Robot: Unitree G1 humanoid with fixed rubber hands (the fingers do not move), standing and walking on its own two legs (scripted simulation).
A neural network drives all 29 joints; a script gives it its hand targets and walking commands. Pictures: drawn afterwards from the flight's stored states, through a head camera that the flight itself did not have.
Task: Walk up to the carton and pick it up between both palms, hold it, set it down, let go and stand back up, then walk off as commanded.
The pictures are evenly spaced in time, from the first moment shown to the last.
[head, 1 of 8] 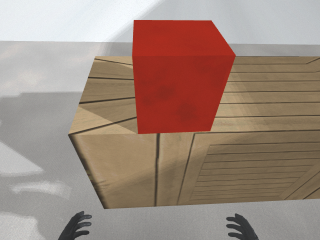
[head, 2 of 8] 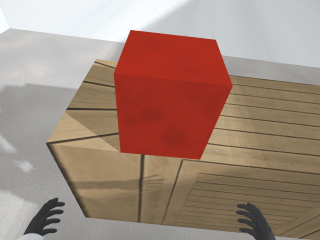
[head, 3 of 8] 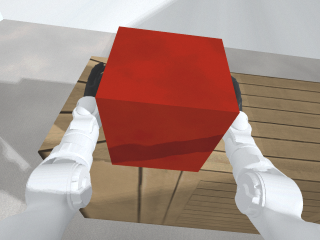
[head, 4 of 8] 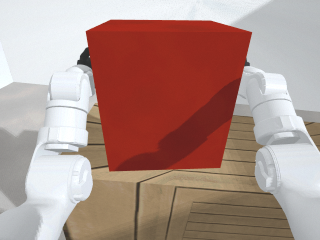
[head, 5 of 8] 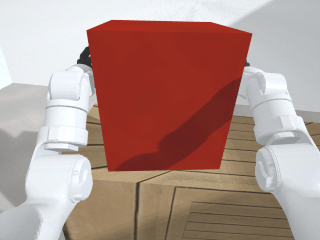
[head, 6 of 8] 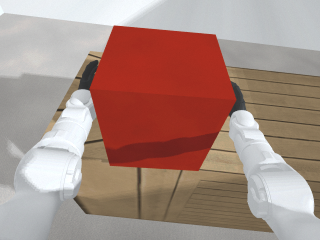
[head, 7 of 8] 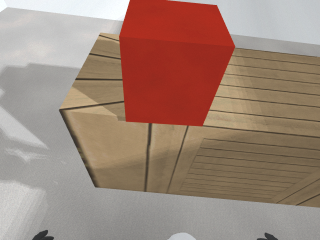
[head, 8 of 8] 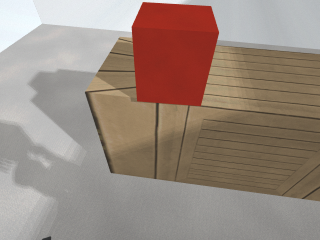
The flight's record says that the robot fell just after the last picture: no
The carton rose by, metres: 0.22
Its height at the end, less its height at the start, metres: +0.00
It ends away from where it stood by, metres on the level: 0.02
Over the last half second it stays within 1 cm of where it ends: yes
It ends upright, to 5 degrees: yes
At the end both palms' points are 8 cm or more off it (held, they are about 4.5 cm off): yes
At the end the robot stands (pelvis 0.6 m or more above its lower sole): yes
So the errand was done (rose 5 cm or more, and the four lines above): yes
